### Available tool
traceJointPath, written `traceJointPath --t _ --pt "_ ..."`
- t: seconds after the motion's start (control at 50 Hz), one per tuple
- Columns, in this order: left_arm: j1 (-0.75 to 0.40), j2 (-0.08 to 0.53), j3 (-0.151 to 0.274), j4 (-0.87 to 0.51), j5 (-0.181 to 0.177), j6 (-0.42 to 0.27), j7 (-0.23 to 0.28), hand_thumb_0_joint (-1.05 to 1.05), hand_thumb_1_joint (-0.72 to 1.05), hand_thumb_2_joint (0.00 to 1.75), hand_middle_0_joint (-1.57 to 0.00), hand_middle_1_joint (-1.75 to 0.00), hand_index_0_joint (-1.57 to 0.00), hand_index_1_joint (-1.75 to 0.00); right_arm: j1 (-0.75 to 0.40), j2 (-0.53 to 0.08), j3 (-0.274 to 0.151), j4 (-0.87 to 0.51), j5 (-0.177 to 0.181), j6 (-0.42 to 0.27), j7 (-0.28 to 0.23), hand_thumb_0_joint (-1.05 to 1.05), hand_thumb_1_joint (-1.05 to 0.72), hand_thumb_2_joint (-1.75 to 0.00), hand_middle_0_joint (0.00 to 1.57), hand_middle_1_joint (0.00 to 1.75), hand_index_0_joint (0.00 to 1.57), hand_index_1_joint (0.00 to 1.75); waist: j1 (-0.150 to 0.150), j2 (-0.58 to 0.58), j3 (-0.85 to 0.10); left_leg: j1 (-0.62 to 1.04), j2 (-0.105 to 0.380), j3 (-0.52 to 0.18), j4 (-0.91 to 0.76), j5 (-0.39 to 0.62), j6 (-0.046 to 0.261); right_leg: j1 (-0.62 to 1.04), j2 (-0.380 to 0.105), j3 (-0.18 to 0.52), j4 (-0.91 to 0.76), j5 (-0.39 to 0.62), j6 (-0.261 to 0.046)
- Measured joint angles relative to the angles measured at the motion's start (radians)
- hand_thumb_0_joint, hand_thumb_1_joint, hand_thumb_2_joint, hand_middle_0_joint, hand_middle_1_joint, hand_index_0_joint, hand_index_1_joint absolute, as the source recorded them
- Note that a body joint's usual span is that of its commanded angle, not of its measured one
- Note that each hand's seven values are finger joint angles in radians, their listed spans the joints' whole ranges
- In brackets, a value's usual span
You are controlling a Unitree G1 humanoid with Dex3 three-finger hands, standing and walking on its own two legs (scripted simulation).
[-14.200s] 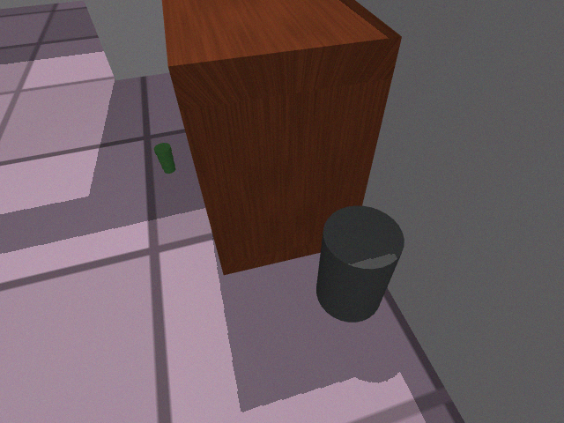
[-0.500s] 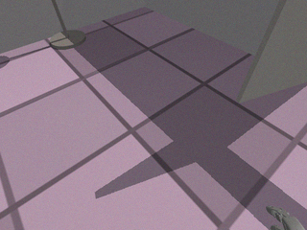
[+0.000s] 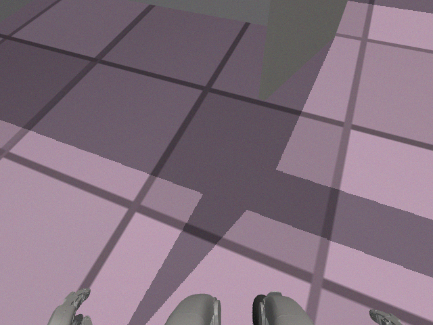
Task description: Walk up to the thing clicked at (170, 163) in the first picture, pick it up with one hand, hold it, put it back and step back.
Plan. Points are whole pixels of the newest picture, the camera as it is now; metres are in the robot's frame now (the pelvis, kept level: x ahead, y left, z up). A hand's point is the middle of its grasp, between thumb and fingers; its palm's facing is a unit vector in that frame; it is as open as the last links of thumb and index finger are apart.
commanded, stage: walk up
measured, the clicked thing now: out of the picture +0.43 -1.50 -0.67
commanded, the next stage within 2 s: none
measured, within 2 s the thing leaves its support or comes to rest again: neither
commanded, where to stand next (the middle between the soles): +0.06 -0.06 m, yaw -85 degrees
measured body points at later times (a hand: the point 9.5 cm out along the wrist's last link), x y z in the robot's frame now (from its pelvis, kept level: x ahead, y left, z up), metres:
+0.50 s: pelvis +0.01 +0.11 +0.01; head +0.07 +0.09 +0.46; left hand +0.29 +0.34 -0.08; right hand -0.10 -0.25 -0.06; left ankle +0.08 +0.23 -0.71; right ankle -0.06 -0.05 -0.68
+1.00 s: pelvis +0.01 +0.06 +0.01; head +0.05 +0.07 +0.46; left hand +0.34 +0.16 -0.11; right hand -0.22 -0.17 -0.07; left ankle +0.15 +0.07 -0.71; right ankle -0.08 -0.03 -0.65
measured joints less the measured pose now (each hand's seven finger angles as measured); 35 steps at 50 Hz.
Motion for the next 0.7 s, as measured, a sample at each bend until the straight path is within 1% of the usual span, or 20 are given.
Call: traceJointPath --t 0.02,0.04,0.08,0.12,0.14,0.16,0.18,0.2,0.24,0.28,0.32,0.36,0.4,0.48,0.56,0.58,0.6,0.62,0.66,0.7 --pt "-0.007 -0.006 -0.003 -0.007 0.002 0.01 0.007 0.01 0.9 0.9 -0.2 -0.3 -0.2 -0.3 -0.015 0.009 0.01 -0.003 0.006 -0.002 0.002 0.01 -0.9 -0.9 0.2 0.3 0.2 0.3 0.012 -0.017 0.007 -0.04 -0.005 -0.048 0.046 -0.011 0.004 0.005 -0.005 0.025 -0.002 0.003 0.002" --pt "-0.012 -0.011 -0.007 -0.01 0.007 0.02 0.012 0.01 0.9 0.9 -0.2 -0.3 -0.2 -0.3 -0.028 0.016 0.019 -0.005 0.012 -0.008 0.005 0.01 -0.9 -0.9 0.2 0.3 0.2 0.3 0.02 -0.035 0.005 -0.064 0.005 -0.091 0.032 0.002 0.018 0.007 -0.01 0.051 -0.008 0.007 0.01" --pt "-0.014 -0.024 -0.011 -0.013 0.022 0.04 0.004 0.01 0.9 0.9 -0.2 -0.3 -0.2 -0.3 -0.048 0.019 0.031 -0.017 0.017 -0.023 0.008 0.01 -0.9 -0.9 0.21 0.3 0.21 0.3 0.021 -0.054 -0.018 -0.066 0.054 -0.158 -0.126 0.081 0.04 0.002 -0.014 0.098 -0.019 0.015 0.036" --pt "-0.013 -0.038 -0.012 -0.035 0.041 0.059 -0.025 0.01 0.9 0.9 -0.2 -0.3 -0.2 -0.3 -0.06 0.005 0.033 -0.034 0.016 -0.038 -0.006 0.01 -0.9 -0.9 0.21 0.3 0.21 0.3 0.026 -0.059 -0.047 -0.024 0.089 -0.193 -0.359 0.16 0.052 -0.028 -0.01 0.15 0.002 0.012 0.06" --pt "-0.013 -0.041 -0.013 -0.052 0.049 0.066 -0.043 0.01 0.9 0.9 -0.2 -0.3 -0.2 -0.3 -0.064 -0.006 0.029 -0.041 0.013 -0.049 -0.019 0.01 -0.9 -0.9 0.21 0.3 0.21 0.3 0.028 -0.062 -0.058 0.013 0.094 -0.197 -0.495 0.218 0.054 -0.052 -0.007 0.18 0.032 0.002 0.068" --pt "-0.018 -0.038 -0.012 -0.066 0.054 0.072 -0.057 0.01 0.9 0.9 -0.2 -0.3 -0.21 -0.3 -0.067 -0.01 0.021 -0.043 0.007 -0.063 -0.035 0.01 -0.9 -0.9 0.21 0.3 0.21 0.3 0.027 -0.077 -0.06 0.046 0.084 -0.182 -0.576 0.241 0.031 -0.075 -0.013 0.214 0.074 -0.017 0.066" --pt "-0.032 -0.03 -0.005 -0.071 0.061 0.076 -0.066 0.01 0.9 0.9 -0.21 -0.3 -0.21 -0.3 -0.069 -0.004 0.015 -0.04 -0.002 -0.074 -0.049 0.0 -0.9 -0.9 0.21 0.3 0.21 0.3 0.029 -0.11 -0.051 0.058 0.063 -0.145 -0.577 0.239 0.026 -0.092 -0.017 0.262 0.126 -0.087 0.049" --pt "-0.041 -0.027 0.006 -0.073 0.07 0.083 -0.07 0.01 0.9 0.9 -0.21 -0.3 -0.21 -0.3 -0.06 -0.003 0.016 -0.04 -0.011 -0.078 -0.058 0.0 -0.9 -0.9 0.21 0.3 0.21 0.3 0.032 -0.121 -0.055 0.059 0.061 -0.116 -0.566 0.233 0.03 -0.115 -0.001 0.282 0.193 -0.178 0.048" --pt "-0.039 -0.018 0.021 -0.074 0.081 0.094 -0.08 0.01 0.9 0.9 -0.2 -0.3 -0.21 -0.3 -0.045 -0.012 0.023 -0.028 -0.017 -0.067 -0.065 0.0 -0.9 -0.9 0.21 0.3 0.21 0.3 0.02 -0.1 -0.073 0.066 0.096 -0.089 -0.577 0.234 0.048 -0.165 0.036 0.223 0.358 -0.275 0.068" --pt "-0.031 0.016 0.039 -0.067 0.081 0.096 -0.101 0.01 0.9 0.9 -0.2 -0.3 -0.21 -0.3 -0.031 -0.01 0.017 -0.008 -0.023 -0.061 -0.078 0.0 -0.9 -0.9 0.21 0.3 0.21 0.3 0.012 -0.098 -0.091 0.092 0.127 -0.056 -0.643 0.264 0.057 -0.195 0.029 0.161 0.481 -0.237 0.084" --pt "-0.019 0.054 0.066 -0.065 0.07 0.094 -0.122 0.01 0.9 0.9 -0.2 -0.3 -0.21 -0.3 -0.004 -0.014 0.008 0.003 -0.026 -0.071 -0.091 0.0 -0.9 -0.9 0.21 0.3 0.21 0.3 0.014 -0.113 -0.111 0.111 0.141 -0.013 -0.709 0.296 0.056 -0.199 0.002 0.145 0.52 -0.165 0.082" --pt "-0.005 0.081 0.089 -0.067 0.059 0.097 -0.141 0.01 0.9 0.9 -0.2 -0.3 -0.2 -0.3 0.025 -0.035 -0.002 0.012 -0.028 -0.084 -0.095 0.0 -0.9 -0.9 0.21 0.3 0.21 0.3 0.013 -0.119 -0.122 0.12 0.151 0.024 -0.742 0.31 0.059 -0.171 -0.034 0.143 0.487 -0.146 0.085" --pt "0.011 0.099 0.102 -0.067 0.053 0.098 -0.153 0.01 0.9 0.9 -0.2 -0.3 -0.2 -0.3 0.049 -0.062 -0.011 0.022 -0.03 -0.093 -0.094 0.0 -0.89 -0.9 0.21 0.3 0.21 0.3 0.018 -0.125 -0.127 0.128 0.162 0.071 -0.75 0.308 0.061 -0.13 -0.07 0.145 0.41 -0.164 0.085" --pt "0.025 0.108 0.102 -0.052 0.057 0.104 -0.165 0.01 0.91 0.9 -0.2 -0.3 -0.2 -0.29 0.084 -0.119 -0.027 0.024 -0.033 -0.111 -0.087 0.0 -0.89 -0.9 0.21 0.3 0.21 0.3 0.018 -0.116 -0.124 0.131 0.204 0.163 -0.708 0.275 0.054 -0.057 -0.123 0.116 0.245 -0.228 0.068" --pt "0.025 0.098 0.082 -0.033 0.054 0.089 -0.169 0.01 0.91 0.9 -0.2 -0.3 -0.2 -0.29 0.105 -0.156 -0.038 0.028 -0.031 -0.115 -0.075 0.0 -0.9 -0.9 0.21 0.3 0.21 0.3 -0.008 -0.095 -0.129 0.116 0.265 0.226 -0.626 0.227 0.027 0.023 -0.124 0.068 0.095 -0.227 0.036" --pt "0.017 0.083 0.076 -0.027 0.055 0.081 -0.166 0.01 0.91 0.9 -0.2 -0.3 -0.2 -0.29 0.109 -0.167 -0.042 0.036 -0.03 -0.111 -0.073 0.0 -0.9 -0.9 0.21 0.3 0.21 0.3 -0.019 -0.066 -0.122 0.109 0.295 0.22 -0.593 0.211 0.026 0.033 -0.102 0.059 0.084 -0.193 0.05" --pt "0.01 0.065 0.065 -0.026 0.056 0.07 -0.163 0.01 0.91 0.9 -0.2 -0.3 -0.2 -0.29 0.116 -0.175 -0.046 0.047 -0.026 -0.104 -0.072 0.0 -0.9 -0.9 0.21 0.3 0.21 0.3 -0.031 -0.032 -0.113 0.092 0.322 0.184 -0.546 0.202 0.043 0.046 -0.077 0.044 0.084 -0.187 0.059" --pt "0.012 0.053 0.053 -0.036 0.057 0.058 -0.16 0.01 0.91 0.9 -0.2 -0.3 -0.2 -0.29 0.121 -0.173 -0.046 0.062 -0.02 -0.093 -0.072 0.0 -0.9 -0.9 0.21 0.3 0.21 0.3 -0.032 -0.021 -0.112 0.064 0.306 0.124 -0.475 0.144 0.051 0.048 -0.066 0.046 0.093 -0.191 0.064" --pt "0.034 0.033 0.037 -0.057 0.048 0.047 -0.153 0.01 0.91 0.9 -0.2 -0.3 -0.2 -0.29 0.112 -0.151 -0.029 0.093 -0.01 -0.074 -0.074 0.01 -0.9 -0.9 0.21 0.3 0.21 0.3 -0.005 -0.041 -0.121 0.02 0.22 0.037 -0.358 0.042 0.054 0.047 -0.055 0.099 0.089 -0.184 0.058" --pt "0.06 0.017 0.018 -0.064 0.035 0.05 -0.146 0.01 0.9 0.9 -0.2 -0.3 -0.2 -0.3 0.099 -0.127 -0.008 0.099 -0.001 -0.08 -0.068 0.01 -0.9 -0.9 0.2 0.3 0.2 0.3 0.01 -0.048 -0.125 -0.012 0.161 -0.004 -0.328 0.034 0.058 0.069 -0.034 0.144 0.042 -0.155 0.049"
